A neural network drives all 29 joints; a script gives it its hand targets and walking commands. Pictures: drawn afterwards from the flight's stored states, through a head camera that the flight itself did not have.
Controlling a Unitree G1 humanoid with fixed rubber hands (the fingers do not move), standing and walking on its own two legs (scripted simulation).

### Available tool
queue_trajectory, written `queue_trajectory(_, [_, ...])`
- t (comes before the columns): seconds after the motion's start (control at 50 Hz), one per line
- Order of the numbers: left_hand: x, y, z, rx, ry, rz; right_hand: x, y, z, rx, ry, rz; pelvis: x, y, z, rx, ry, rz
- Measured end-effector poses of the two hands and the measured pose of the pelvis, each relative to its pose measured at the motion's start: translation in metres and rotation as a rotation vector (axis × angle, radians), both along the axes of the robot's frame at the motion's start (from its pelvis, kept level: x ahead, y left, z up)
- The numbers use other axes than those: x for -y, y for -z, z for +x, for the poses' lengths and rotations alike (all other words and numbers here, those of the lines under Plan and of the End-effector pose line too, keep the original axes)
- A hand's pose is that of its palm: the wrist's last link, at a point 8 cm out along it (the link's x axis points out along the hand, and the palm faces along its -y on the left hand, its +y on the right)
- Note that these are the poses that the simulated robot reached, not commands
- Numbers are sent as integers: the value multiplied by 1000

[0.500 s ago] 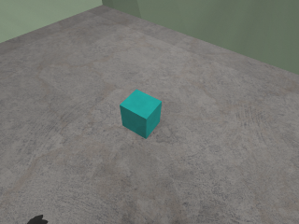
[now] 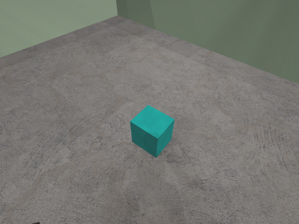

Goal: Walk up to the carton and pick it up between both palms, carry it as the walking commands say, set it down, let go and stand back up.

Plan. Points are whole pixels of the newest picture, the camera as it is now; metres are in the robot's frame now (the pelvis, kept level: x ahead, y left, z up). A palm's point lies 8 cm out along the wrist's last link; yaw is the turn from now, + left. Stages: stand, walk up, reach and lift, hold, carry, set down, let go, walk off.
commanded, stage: walk up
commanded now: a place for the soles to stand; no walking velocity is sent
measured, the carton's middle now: (152, 131) +0.87 +0.01 -0.62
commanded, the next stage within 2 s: none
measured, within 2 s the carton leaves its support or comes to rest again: neither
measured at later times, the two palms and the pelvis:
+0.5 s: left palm (21, 216) +0.17 +0.36 -0.08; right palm (264, 213) +0.20 -0.30 -0.08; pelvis +0.12 +0.02 +0.00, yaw +3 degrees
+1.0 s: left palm (32, 182) +0.26 +0.37 -0.07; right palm (247, 177) +0.30 -0.29 -0.08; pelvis +0.22 +0.03 +0.01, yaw +4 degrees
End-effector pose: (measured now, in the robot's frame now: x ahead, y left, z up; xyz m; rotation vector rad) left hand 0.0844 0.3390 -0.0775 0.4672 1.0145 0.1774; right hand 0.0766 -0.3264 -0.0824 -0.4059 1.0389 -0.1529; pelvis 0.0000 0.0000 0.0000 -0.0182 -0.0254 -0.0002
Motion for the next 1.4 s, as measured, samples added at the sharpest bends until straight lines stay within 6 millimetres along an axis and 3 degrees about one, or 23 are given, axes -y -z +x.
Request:
queue_trajectory(0.08, [5, 3, 27, 5, -9, -27, -6, -3, 12, -30, 9, -4, -2, -4, 18, -13, -8, 16])
queue_trajectory(0.22, [16, 0, 56, -14, -11, -16, 5, 4, 40, -69, 10, 6, 10, -4, 48, -46, -11, 29])
queue_trajectory(0.3, [17, -6, 56, -18, -33, -7, 5, 5, 65, -56, 2, 21, 13, -7, 68, -20, -25, 29])
queue_trajectory(0.42, [-1, -13, 63, -56, -58, 0, -11, -4, 102, -37, -19, 28, -2, -15, 99, -6, -37, 18])
queue_trajectory(0.52, [-24, 8, 93, -48, -59, -10, -27, 2, 128, -22, -33, -10, -22, 1, 122, 2, -47, 3])
queue_trajectory(0.62, [-21, 7, 128, -25, -62, -37, -33, -4, 145, -45, -28, -13, -24, -5, 142, -9, -54, 12])
queue_trajectory(0.76, [-8, 2, 156, -30, -65, -17, -19, 5, 173, -73, -26, 2, -10, -4, 170, -39, -57, 31])
queue_trajectory(0.84, [-4, -3, 156, -31, -84, -6, -17, 10, 194, -69, -28, 20, -5, -5, 188, -14, -68, 33])
queue_trajectory(0.92, [-12, -12, 157, -58, -99, 5, -23, 5, 212, -58, -35, 26, -12, -12, 204, -2, -71, 31])
queue_trajectory(1.0, [-28, -8, 173, -59, -97, 1, -35, 2, 228, -62, -39, 12, -25, -10, 219, -10, -76, 15])
queue_trajectory(1.06, [-40, 9, 189, -58, -98, -10, -43, 9, 237, -54, -41, -19, -36, 3, 228, 7, -78, 4])
queue_trajectory(1.14, [-34, 15, 208, -57, -107, -44, -50, 5, 246, -76, -31, -23, -38, -1, 239, -8, -83, 14])
queue_trajectory(1.24, [-25, 16, 218, -67, -122, -53, -48, 9, 258, -95, -30, -20, -36, -1, 251, -23, -89, 19])
queue_trajectory(1.4, [-30, 12, 238, -28, -122, -54, -55, 7, 272, -63, -32, -19, -41, -2, 260, -34, -90, 12])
